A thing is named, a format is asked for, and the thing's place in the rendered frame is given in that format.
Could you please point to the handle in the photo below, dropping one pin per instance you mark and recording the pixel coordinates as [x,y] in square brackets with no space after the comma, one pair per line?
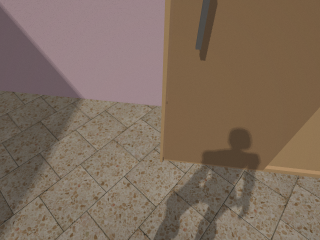
[202,24]

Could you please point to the wardrobe door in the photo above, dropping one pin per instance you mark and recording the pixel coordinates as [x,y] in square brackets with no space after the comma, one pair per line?
[253,85]
[303,150]

